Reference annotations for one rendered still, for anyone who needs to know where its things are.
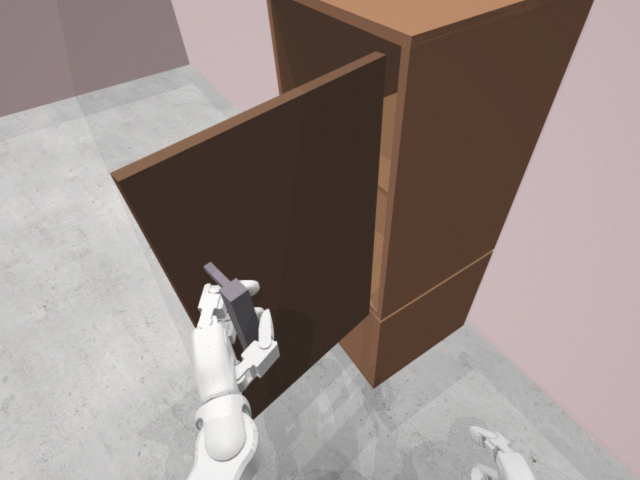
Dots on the left robot forearm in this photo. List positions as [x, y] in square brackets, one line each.
[228, 446]

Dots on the robot left hand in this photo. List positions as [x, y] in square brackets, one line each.
[212, 354]

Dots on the cupboard door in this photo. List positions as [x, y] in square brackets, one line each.
[284, 194]

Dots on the handle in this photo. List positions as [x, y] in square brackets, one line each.
[239, 305]

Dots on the robot right hand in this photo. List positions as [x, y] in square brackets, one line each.
[510, 465]

